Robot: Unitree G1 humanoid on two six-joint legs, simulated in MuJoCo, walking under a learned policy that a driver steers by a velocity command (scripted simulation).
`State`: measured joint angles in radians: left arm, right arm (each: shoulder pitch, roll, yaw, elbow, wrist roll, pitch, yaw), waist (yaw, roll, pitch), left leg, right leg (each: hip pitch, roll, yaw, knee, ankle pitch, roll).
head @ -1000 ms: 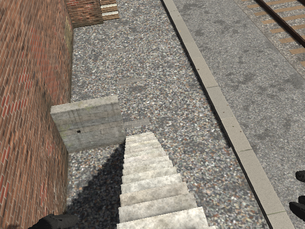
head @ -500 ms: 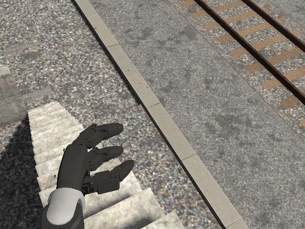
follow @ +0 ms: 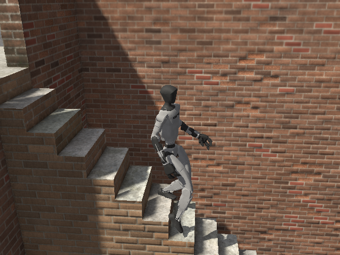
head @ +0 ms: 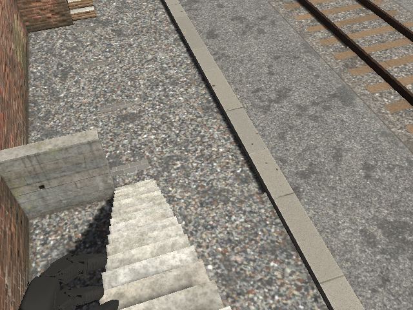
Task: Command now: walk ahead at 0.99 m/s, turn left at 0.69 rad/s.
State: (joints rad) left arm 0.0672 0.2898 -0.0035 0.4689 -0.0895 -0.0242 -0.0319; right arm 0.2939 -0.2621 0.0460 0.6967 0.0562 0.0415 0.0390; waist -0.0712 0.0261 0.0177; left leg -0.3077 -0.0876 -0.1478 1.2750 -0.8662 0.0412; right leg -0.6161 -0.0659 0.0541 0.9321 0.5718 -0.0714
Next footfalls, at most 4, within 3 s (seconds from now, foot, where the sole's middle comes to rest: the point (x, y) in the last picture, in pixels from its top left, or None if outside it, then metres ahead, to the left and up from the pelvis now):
0.08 right None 0.17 -0.18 -0.86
0.72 left None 0.31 0.25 -1.06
1.44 right None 0.48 0.37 -1.11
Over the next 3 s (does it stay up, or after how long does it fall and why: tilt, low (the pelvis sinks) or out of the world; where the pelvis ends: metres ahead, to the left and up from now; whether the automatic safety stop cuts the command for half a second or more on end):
falls after 1.94 s (out of the world)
